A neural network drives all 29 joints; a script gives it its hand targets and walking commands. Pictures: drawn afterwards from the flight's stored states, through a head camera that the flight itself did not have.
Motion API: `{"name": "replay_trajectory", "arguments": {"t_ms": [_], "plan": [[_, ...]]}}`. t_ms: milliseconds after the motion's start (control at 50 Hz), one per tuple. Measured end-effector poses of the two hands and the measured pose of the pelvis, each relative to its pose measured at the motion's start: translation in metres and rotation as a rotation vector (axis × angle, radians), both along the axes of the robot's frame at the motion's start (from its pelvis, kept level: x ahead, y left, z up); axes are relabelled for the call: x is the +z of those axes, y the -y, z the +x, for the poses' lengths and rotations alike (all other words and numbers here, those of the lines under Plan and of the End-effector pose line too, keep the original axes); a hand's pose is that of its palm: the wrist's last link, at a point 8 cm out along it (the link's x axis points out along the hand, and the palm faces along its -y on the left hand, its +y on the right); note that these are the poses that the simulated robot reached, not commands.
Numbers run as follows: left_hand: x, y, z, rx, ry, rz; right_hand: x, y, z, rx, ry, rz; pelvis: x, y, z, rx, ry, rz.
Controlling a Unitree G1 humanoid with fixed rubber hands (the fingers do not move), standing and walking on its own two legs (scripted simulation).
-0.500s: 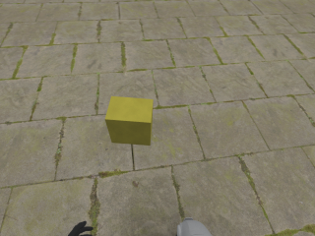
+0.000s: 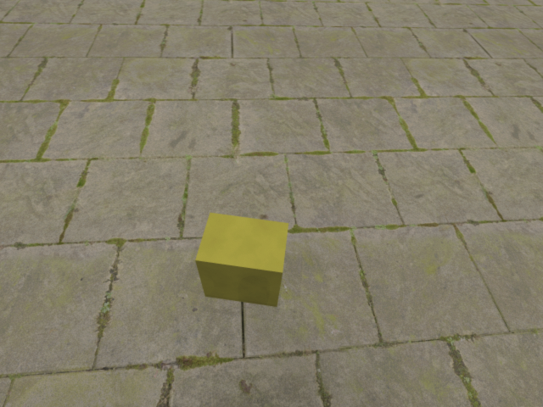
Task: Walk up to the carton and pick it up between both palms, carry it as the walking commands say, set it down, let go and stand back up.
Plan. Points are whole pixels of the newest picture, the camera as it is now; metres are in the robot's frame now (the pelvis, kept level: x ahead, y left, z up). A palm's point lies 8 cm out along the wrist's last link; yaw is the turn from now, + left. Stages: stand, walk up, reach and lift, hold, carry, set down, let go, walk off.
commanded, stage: walk up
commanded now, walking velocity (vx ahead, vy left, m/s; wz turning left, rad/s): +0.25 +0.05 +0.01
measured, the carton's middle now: (244, 261) +0.66 +0.08 -0.62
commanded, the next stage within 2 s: none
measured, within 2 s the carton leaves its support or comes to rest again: neither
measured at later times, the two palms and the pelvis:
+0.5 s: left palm (115, 405) +0.16 +0.25 -0.15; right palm (415, 404) +0.16 -0.23 -0.14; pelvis +0.12 +0.02 -0.01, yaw +1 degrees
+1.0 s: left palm (95, 388) +0.18 +0.29 -0.14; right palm (390, 383) +0.19 -0.20 -0.15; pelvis +0.13 +0.04 -0.01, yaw +3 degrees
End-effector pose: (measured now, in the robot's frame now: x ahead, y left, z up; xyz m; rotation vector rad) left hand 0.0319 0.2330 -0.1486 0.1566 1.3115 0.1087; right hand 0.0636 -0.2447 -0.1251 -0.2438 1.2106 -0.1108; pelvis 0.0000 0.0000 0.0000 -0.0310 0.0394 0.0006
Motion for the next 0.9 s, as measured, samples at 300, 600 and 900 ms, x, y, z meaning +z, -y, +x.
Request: {"name": "replay_trajectory", "arguments": {"t_ms": [300,600,900], "plan": [[0.012,0.014,0.119,-0.048,0.121,0.047,-0.017,0.013,-0.02,-0.09,-0.238,0.027,-0.005,0.015,0.075,0.02,0.001,0.016],[-0.002,-0.029,0.151,0.002,0.015,0.03,-0.009,-0.028,0.104,-0.047,-0.073,-0.006,-0.005,-0.03,0.132,0.0,0.006,-0.006],[0.013,-0.037,0.161,0.02,0.052,0.108,-0.026,-0.031,0.111,-0.028,-0.126,0.039,-0.007,-0.028,0.133,0.021,0.04,0.035]]}}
